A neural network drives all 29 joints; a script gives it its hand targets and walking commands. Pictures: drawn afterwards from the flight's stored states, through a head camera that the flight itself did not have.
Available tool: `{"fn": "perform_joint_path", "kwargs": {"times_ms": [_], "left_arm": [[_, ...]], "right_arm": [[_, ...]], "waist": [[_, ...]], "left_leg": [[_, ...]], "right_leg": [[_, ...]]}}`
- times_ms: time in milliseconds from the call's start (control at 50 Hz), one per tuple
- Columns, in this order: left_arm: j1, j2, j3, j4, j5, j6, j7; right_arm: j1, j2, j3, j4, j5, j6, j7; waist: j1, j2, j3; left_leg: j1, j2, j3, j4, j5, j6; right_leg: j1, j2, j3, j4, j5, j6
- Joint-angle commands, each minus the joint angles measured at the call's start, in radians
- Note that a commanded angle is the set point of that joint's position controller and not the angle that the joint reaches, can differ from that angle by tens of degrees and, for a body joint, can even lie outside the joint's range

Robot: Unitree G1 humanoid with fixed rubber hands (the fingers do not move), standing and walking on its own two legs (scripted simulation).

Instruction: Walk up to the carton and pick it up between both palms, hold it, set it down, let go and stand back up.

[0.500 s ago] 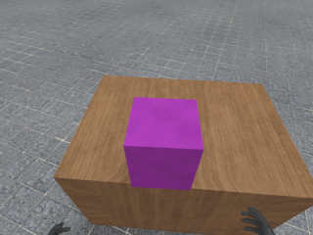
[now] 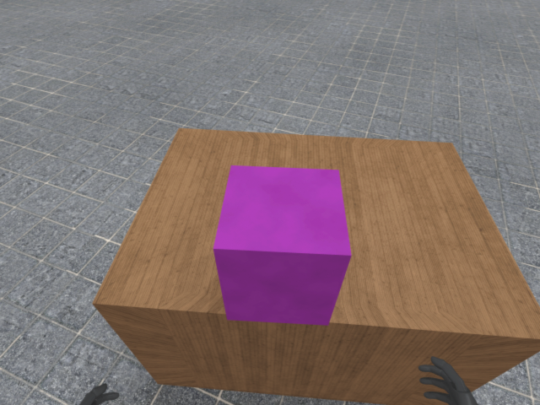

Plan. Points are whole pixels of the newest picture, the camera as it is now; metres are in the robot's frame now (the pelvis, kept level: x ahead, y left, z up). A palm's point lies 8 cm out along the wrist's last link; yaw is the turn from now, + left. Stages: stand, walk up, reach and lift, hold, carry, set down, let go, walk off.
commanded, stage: stand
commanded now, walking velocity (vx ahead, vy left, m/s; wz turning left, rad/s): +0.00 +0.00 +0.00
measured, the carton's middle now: (280, 247) +0.41 -0.01 -0.05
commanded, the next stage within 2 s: none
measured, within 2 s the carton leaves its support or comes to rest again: neither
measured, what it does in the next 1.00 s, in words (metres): stands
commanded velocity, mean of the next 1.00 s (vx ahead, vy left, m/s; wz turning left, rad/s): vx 0.00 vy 0.00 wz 0.00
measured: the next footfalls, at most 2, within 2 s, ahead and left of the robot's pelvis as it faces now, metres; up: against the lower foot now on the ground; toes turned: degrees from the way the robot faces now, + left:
none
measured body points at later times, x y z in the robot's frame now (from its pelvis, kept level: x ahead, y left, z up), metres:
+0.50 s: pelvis +0.00 +0.00 +0.00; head -0.01 +0.00 +0.45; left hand +0.12 +0.30 -0.10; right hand +0.14 -0.28 -0.10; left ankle +0.00 +0.13 -0.74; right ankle +0.00 -0.11 -0.74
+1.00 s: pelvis +0.00 +0.00 +0.00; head -0.01 +0.00 +0.45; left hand +0.11 +0.30 -0.11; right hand +0.13 -0.28 -0.10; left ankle +0.00 +0.13 -0.74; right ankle +0.00 -0.11 -0.74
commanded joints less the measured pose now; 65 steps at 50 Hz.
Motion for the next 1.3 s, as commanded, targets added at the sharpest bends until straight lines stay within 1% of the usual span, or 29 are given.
{"fn": "perform_joint_path", "kwargs": {"times_ms": [0, 120, 160, 220, 280, 360, 400, 480, 540, 580, 640, 680, 700, 720, 740, 780, 800, 820, 860, 920, 980, 1040, 1120, 1160, 1180, 1200, 1220, 1240, 1280], "left_arm": [[-0.050, 0.195, 0.044, -0.005, 0.093, -0.032, 0.003], [-0.038, 0.201, 0.046, 0.008, 0.092, -0.033, 0.003], [-0.046, 0.198, 0.047, 0.014, 0.091, -0.037, 0.004], [-0.048, 0.211, 0.053, 0.019, 0.092, -0.033, 0.001], [-0.064, 0.218, 0.053, 0.027, 0.096, -0.034, 0.005], [-0.070, 0.205, 0.051, 0.031, 0.090, -0.035, -0.001], [-0.072, 0.205, 0.048, 0.036, 0.091, -0.035, 0.001], [-0.087, 0.210, 0.053, 0.035, 0.093, -0.034, 0.000], [-0.099, 0.203, 0.047, 0.043, 0.094, -0.035, -0.002], [-0.099, 0.197, 0.047, 0.044, 0.087, -0.038, -0.003], [-0.070, 0.221, 0.052, 0.057, 0.091, -0.035, 0.002], [-0.097, 0.199, 0.047, 0.054, 0.090, -0.037, -0.003], [-0.079, 0.214, 0.053, 0.056, 0.092, -0.034, -0.003], [-0.097, 0.201, 0.051, 0.056, 0.092, -0.037, -0.004], [-0.098, 0.208, 0.051, 0.061, 0.091, -0.031, -0.001], [-0.092, 0.207, 0.049, 0.058, 0.085, -0.032, -0.002], [-0.100, 0.225, 0.055, 0.074, 0.092, -0.031, 0.002], [-0.103, 0.224, 0.055, 0.068, 0.092, -0.036, 0.004], [-0.074, 0.225, 0.057, 0.071, 0.082, -0.034, -0.001], [-0.093, 0.225, 0.053, 0.081, 0.092, -0.034, -0.001], [-0.090, 0.200, 0.044, 0.086, 0.084, -0.034, -0.002], [-0.103, 0.220, 0.054, 0.087, 0.086, -0.035, 0.001], [-0.092, 0.217, 0.053, 0.097, 0.084, -0.038, 0.000], [-0.110, 0.225, 0.053, 0.099, 0.092, -0.033, 0.007], [-0.119, 0.199, 0.052, 0.086, 0.084, -0.034, 0.000], [-0.111, 0.221, 0.048, 0.102, 0.085, -0.032, 0.003], [-0.129, 0.202, 0.053, 0.093, 0.088, -0.034, 0.002], [-0.100, 0.212, 0.052, 0.097, 0.083, -0.034, 0.003], [-0.100, 0.202, 0.048, 0.108, 0.082, -0.037, 0.002]], "right_arm": [[-0.050, -0.224, -0.068, -0.036, -0.076, 0.004, -0.008], [-0.049, -0.226, -0.070, -0.034, -0.078, 0.002, -0.009], [-0.031, -0.218, -0.070, -0.037, -0.071, 0.002, -0.013], [-0.045, -0.233, -0.069, -0.034, -0.079, 0.004, -0.012], [-0.031, -0.227, -0.069, -0.031, -0.076, -0.003, -0.011], [-0.036, -0.235, -0.071, -0.023, -0.079, 0.002, -0.010], [-0.017, -0.228, -0.064, -0.017, -0.075, 0.007, -0.013], [-0.036, -0.230, -0.065, -0.023, -0.072, 0.006, -0.015], [-0.056, -0.237, -0.076, -0.031, -0.067, 0.003, -0.010], [-0.037, -0.244, -0.077, -0.022, -0.073, 0.001, -0.012], [-0.043, -0.228, -0.069, -0.018, -0.069, -0.001, -0.016], [-0.025, -0.239, -0.076, -0.020, -0.068, -0.002, -0.016], [-0.048, -0.235, -0.071, -0.021, -0.071, -0.002, -0.015], [-0.042, -0.232, -0.073, -0.017, -0.068, 0.003, -0.011], [-0.064, -0.225, -0.068, -0.027, -0.069, 0.004, -0.013], [-0.038, -0.248, -0.071, -0.020, -0.071, 0.002, -0.015], [-0.044, -0.228, -0.067, -0.020, -0.070, 0.001, -0.012], [-0.028, -0.245, -0.075, -0.015, -0.069, 0.001, -0.011], [-0.049, -0.244, -0.070, -0.008, -0.070, 0.002, -0.014], [-0.051, -0.228, -0.064, -0.011, -0.070, 0.002, -0.010], [-0.049, -0.226, -0.066, -0.011, -0.066, 0.003, -0.012], [-0.057, -0.239, -0.068, -0.011, -0.071, 0.005, -0.016], [-0.033, -0.245, -0.070, 0.004, -0.064, 0.003, -0.019], [-0.046, -0.225, -0.065, -0.008, -0.064, 0.005, -0.013], [-0.063, -0.242, -0.067, -0.003, -0.062, 0.001, -0.020], [-0.054, -0.249, -0.072, 0.005, -0.068, 0.000, -0.016], [-0.041, -0.243, -0.078, 0.003, -0.070, 0.004, -0.016], [-0.042, -0.223, -0.067, 0.007, -0.068, 0.001, -0.015], [-0.024, -0.241, -0.070, 0.014, -0.067, 0.001, -0.018]], "waist": [[0.000, 0.032, 0.075], [0.001, 0.079, 0.082], [-0.002, 0.033, 0.081], [0.010, 0.076, 0.064], [-0.003, 0.035, 0.086], [-0.003, 0.078, 0.067], [0.003, 0.034, 0.098], [0.006, 0.087, 0.084], [0.004, 0.016, 0.094], [0.000, 0.093, 0.108], [0.005, 0.029, 0.100], [-0.008, 0.088, 0.097], [0.016, 0.041, 0.063], [-0.004, 0.066, 0.097], [0.004, 0.098, 0.089], [0.001, 0.098, 0.113], [0.005, 0.037, 0.093], [-0.007, 0.034, 0.079], [0.018, 0.097, 0.084], [0.010, 0.055, 0.061], [0.008, 0.083, 0.078], [0.001, 0.045, 0.084], [-0.002, 0.094, 0.067], [0.004, 0.057, 0.064], [0.005, 0.100, 0.078], [-0.001, 0.045, 0.067], [-0.009, 0.083, 0.093], [0.004, 0.047, 0.067], [-0.003, 0.082, 0.083]], "left_leg": [[-0.018, 0.079, -0.086, -0.159, 0.113, 0.035], [-0.031, 0.077, -0.082, -0.174, 0.126, 0.031], [-0.016, 0.077, -0.090, -0.166, 0.142, 0.031], [-0.035, 0.080, -0.085, -0.162, 0.131, 0.038], [-0.023, 0.085, -0.089, -0.165, 0.132, 0.036], [-0.019, 0.079, -0.090, -0.161, 0.146, 0.036], [-0.018, 0.092, -0.095, -0.172, 0.156, 0.039], [-0.053, 0.085, -0.090, -0.173, 0.130, 0.037], [-0.034, 0.085, -0.093, -0.184, 0.101, 0.031], [-0.034, 0.080, -0.080, -0.184, 0.117, 0.029], [-0.041, 0.094, -0.091, -0.172, 0.157, 0.038], [-0.039, 0.083, -0.087, -0.179, 0.136, 0.037], [-0.029, 0.091, -0.090, -0.179, 0.153, 0.036], [-0.036, 0.090, -0.092, -0.177, 0.117, 0.036], [-0.029, 0.086, -0.078, -0.184, 0.132, 0.032], [-0.041, 0.088, -0.086, -0.183, 0.133, 0.036], [-0.012, 0.092, -0.091, -0.183, 0.133, 0.031], [-0.017, 0.089, -0.094, -0.177, 0.117, 0.030], [-0.028, 0.090, -0.089, -0.175, 0.141, 0.043], [-0.019, 0.096, -0.088, -0.185, 0.132, 0.033], [-0.008, 0.099, -0.087, -0.178, 0.138, 0.035], [-0.007, 0.091, -0.091, -0.178, 0.153, 0.031], [-0.010, 0.089, -0.078, -0.177, 0.161, 0.035], [-0.009, 0.101, -0.092, -0.178, 0.156, 0.038], [-0.035, 0.090, -0.087, -0.186, 0.151, 0.040], [-0.002, 0.090, -0.087, -0.182, 0.150, 0.036], [-0.014, 0.088, -0.076, -0.181, 0.141, 0.037], [-0.003, 0.106, -0.100, -0.190, 0.168, 0.042], [0.010, 0.100, -0.094, -0.186, 0.173, 0.041]], "right_leg": [[-0.018, -0.128, 0.091, -0.132, 0.137, -0.010], [-0.001, -0.137, 0.091, -0.130, 0.158, -0.005], [-0.002, -0.131, 0.094, -0.131, 0.169, -0.012], [0.014, -0.138, 0.097, -0.130, 0.152, -0.012], [-0.009, -0.138, 0.098, -0.135, 0.181, -0.010], [0.008, -0.140, 0.098, -0.125, 0.181, -0.016], [-0.007, -0.140, 0.100, -0.121, 0.188, -0.015], [0.009, -0.139, 0.103, -0.134, 0.162, -0.012], [-0.011, -0.140, 0.089, -0.137, 0.154, -0.010], [-0.025, -0.146, 0.107, -0.139, 0.130, -0.015], [0.003, -0.144, 0.096, -0.130, 0.207, -0.013], [0.011, -0.147, 0.109, -0.142, 0.180, -0.011], [0.020, -0.147, 0.090, -0.124, 0.181, -0.014], [-0.003, -0.145, 0.105, -0.142, 0.155, -0.012], [0.007, -0.146, 0.103, -0.145, 0.152, -0.010], [-0.003, -0.150, 0.108, -0.141, 0.182, -0.008], [-0.007, -0.139, 0.108, -0.144, 0.160, -0.012], [0.011, -0.142, 0.098, -0.141, 0.177, -0.014], [0.009, -0.149, 0.110, -0.133, 0.175, -0.016], [0.036, -0.144, 0.101, -0.133, 0.181, -0.015], [0.005, -0.163, 0.112, -0.146, 0.172, -0.017], [0.014, -0.148, 0.101, -0.152, 0.191, -0.013], [0.023, -0.155, 0.111, -0.142, 0.220, -0.009], [0.021, -0.155, 0.095, -0.132, 0.214, -0.013], [0.038, -0.156, 0.106, -0.138, 0.214, -0.010], [0.017, -0.152, 0.099, -0.142, 0.206, -0.009], [0.006, -0.163, 0.110, -0.146, 0.197, -0.013], [0.021, -0.163, 0.107, -0.139, 0.191, -0.016], [0.000, -0.168, 0.117, -0.149, 0.179, -0.019]]}}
